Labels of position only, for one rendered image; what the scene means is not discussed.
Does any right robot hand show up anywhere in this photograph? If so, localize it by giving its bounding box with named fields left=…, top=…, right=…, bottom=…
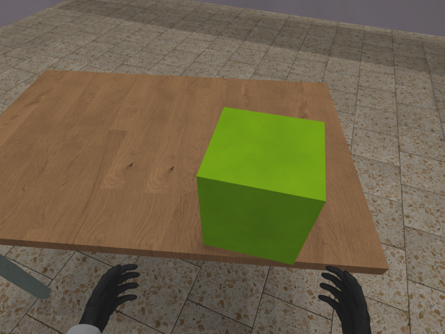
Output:
left=318, top=266, right=372, bottom=334

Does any table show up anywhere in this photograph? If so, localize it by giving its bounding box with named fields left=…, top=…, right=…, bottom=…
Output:
left=0, top=70, right=389, bottom=299

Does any carton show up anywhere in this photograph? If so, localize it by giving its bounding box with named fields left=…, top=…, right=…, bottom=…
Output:
left=196, top=107, right=326, bottom=265

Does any left robot hand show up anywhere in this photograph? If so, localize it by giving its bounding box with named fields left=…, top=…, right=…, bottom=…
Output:
left=79, top=264, right=140, bottom=333

